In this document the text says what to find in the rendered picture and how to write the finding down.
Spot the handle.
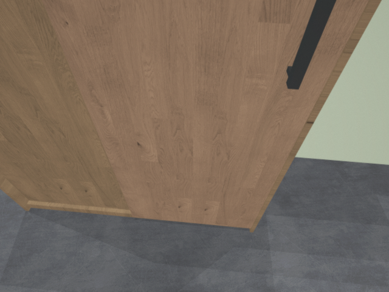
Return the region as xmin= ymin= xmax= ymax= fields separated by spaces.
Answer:
xmin=286 ymin=0 xmax=336 ymax=89

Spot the wardrobe door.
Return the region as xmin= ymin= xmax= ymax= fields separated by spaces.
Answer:
xmin=0 ymin=0 xmax=129 ymax=210
xmin=42 ymin=0 xmax=369 ymax=228

